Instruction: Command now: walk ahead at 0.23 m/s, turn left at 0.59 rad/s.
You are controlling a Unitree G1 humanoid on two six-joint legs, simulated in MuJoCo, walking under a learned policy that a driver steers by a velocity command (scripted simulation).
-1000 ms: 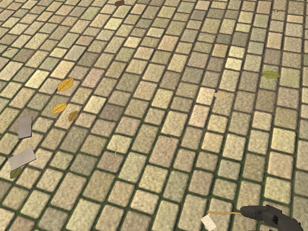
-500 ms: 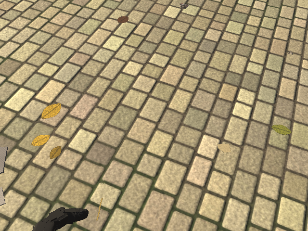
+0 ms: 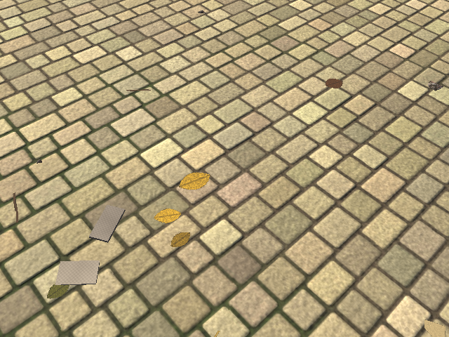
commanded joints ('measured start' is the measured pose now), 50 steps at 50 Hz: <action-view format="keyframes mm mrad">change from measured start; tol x32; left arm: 1 -82 110 40 -84 1 11 -3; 50 -27 148 75 -34 -29 31 -28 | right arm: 1 273 -113 -40 33 2 -24 4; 50 35 -103 -3 8 15 -86 -108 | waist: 1 -127 79 -4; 50 -47 -88 -31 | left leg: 1 361 -13 -67 -309 -140 81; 3 183 338 -791 -685 -640 248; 22 336 174 -93 -227 1019 80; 26 -172 -70 -85 546 -175 -40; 50 189 -41 -130 -377 187 -35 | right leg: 1 -284 -104 65 26 -588 -23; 8 -323 23 161 477 -12 71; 22 10 127 98 11 -51 -49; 26 474 -306 759 -108 751 -343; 50 47 45 702 -78 66 -79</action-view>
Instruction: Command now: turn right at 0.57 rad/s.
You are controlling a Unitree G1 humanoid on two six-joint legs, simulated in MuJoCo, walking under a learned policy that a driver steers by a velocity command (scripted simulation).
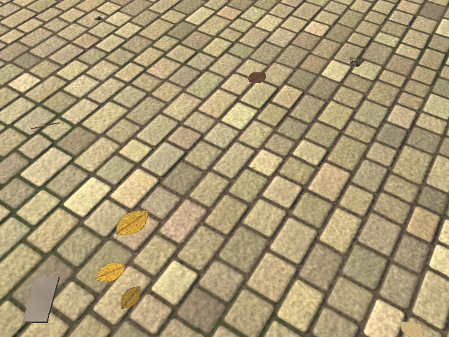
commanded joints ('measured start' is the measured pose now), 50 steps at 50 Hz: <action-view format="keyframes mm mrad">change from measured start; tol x32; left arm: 1 1 63 15 -75 -21 -15 5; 50 -3 88 -17 -19 4 -39 13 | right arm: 1 83 -176 -43 -53 -15 -30 -25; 50 140 -73 -33 22 -22 -32 20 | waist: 1 -37 85 -84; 21 -65 214 -72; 25 -27 -295 -39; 50 -103 8 16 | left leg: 1 248 224 -200 -334 34 72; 7 162 262 -80 -260 527 192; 21 206 340 56 -151 537 192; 27 -308 91 59 532 -244 -24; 46 -84 31 78 144 -109 13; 50 355 73 21 -234 -13 78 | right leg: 1 -86 -118 159 92 -221 8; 8 -224 -84 -179 709 -249 108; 21 6 -143 -315 182 -281 53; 25 305 -561 334 -212 325 -134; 32 225 -333 52 -159 411 -154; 42 212 -336 156 -145 292 -175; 50 -163 -217 193 -95 -437 -99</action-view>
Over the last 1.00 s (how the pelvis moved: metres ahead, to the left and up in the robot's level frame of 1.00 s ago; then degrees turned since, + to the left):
0.20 0.02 0.01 -16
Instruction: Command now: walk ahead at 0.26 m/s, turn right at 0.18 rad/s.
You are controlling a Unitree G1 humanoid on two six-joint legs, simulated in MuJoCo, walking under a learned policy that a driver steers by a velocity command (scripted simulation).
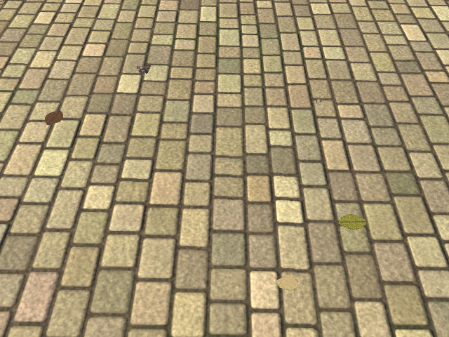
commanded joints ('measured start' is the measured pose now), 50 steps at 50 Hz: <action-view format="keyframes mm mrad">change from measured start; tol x32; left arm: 1 -47 24 2 -68 -8 -39 9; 18 -387 30 -15 -94 4 -68 -51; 25 169 261 59 58 44 -96 8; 50 88 113 9 203 -13 -113 58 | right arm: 1 191 -130 -20 -7 -20 -53 -24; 25 368 33 10 143 41 -97 14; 45 -214 24 9 20 -6 -53 68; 50 111 -46 -23 109 -32 -73 49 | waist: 1 -111 180 -13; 50 -123 -96 -71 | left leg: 1 390 287 -337 -318 -213 72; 2 297 410 -649 -433 -401 170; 23 217 203 -37 19 979 89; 26 -366 -15 -67 757 -101 49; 45 -404 67 123 132 393 47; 50 -6 -70 140 -1 302 147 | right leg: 1 -356 -78 81 187 -345 -23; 13 -549 -183 -222 384 122 76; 23 99 -77 -285 -7 123 -52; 26 488 -552 557 -242 -230 -222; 31 69 -377 3 -339 143 -98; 44 225 -348 -339 -350 610 -28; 50 260 -357 -397 238 1095 10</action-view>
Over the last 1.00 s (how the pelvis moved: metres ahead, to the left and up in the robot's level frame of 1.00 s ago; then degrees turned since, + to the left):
0.01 -0.01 0.00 -31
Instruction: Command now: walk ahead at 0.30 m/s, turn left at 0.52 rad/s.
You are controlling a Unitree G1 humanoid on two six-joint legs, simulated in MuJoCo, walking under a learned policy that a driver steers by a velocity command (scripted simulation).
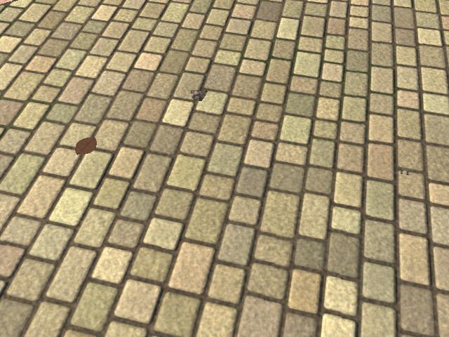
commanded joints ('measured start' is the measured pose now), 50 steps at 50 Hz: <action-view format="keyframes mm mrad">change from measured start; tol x32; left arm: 1 -46 195 43 -66 -15 1 8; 50 -207 172 39 -102 2 95 -25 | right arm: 1 388 -158 -59 60 -24 -26 -22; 50 224 -138 -26 188 21 53 -79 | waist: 1 -213 -70 -207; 50 -53 44 70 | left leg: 1 469 -6 -83 -146 169 101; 2 814 325 -429 46 893 226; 3 904 423 -685 -50 904 371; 9 290 191 -356 -264 631 182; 27 365 176 -504 -172 373 88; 32 198 -68 -248 178 -501 -93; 45 515 94 -268 -241 51 -127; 50 243 67 -328 -256 -634 -14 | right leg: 1 -212 -196 30 653 929 -8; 2 -586 -45 61 1011 -184 30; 27 -428 -21 275 243 59 31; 31 -223 -407 650 -81 751 -169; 39 -172 -214 412 3 858 -132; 50 -389 -54 377 46 -219 -75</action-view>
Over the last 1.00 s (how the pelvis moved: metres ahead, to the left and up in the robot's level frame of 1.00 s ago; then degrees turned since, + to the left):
0.47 -0.02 -0.01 12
